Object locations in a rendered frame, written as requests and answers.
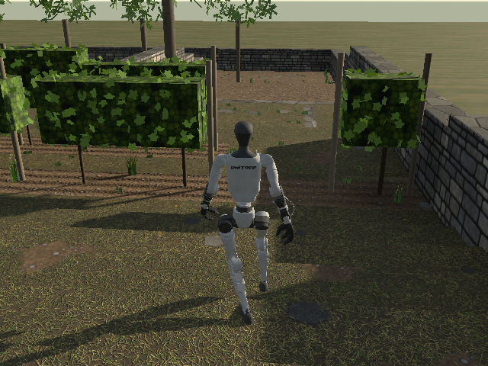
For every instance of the robot right upper arm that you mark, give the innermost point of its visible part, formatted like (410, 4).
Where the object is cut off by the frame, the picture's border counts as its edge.
(272, 174)

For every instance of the robot left hand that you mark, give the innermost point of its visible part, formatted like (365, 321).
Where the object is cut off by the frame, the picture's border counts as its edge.
(211, 209)

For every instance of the left robot shin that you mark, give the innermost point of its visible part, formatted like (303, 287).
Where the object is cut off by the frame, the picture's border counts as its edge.
(240, 287)

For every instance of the robot right forearm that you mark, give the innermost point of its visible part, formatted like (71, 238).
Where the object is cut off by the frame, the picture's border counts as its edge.
(282, 207)

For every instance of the robot right hand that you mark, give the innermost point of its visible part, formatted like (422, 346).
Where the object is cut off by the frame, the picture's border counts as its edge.
(289, 232)

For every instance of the left robot foot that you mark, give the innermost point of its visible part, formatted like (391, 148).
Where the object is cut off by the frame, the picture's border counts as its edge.
(248, 317)

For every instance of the robot left forearm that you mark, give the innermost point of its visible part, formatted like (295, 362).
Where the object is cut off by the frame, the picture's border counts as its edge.
(207, 198)

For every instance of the robot left upper arm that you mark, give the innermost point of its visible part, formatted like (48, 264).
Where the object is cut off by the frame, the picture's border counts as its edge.
(215, 173)

